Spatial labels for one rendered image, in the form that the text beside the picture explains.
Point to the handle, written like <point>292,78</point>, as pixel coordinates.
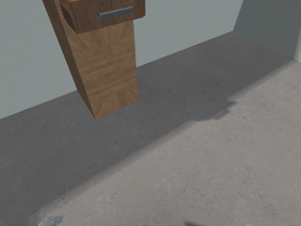
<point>115,13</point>

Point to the left robot hand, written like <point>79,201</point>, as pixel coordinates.
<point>52,221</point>

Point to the drawer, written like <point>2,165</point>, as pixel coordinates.
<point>81,15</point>

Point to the cabinet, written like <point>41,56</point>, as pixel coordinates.
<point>102,62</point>

